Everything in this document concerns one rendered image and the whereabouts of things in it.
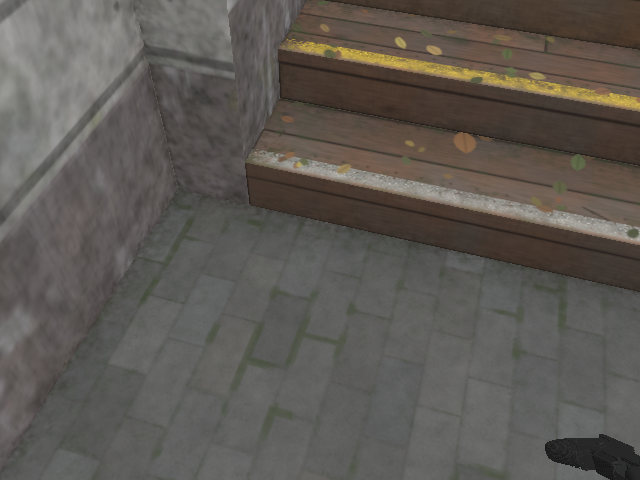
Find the right robot hand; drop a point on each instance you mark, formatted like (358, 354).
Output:
(610, 458)

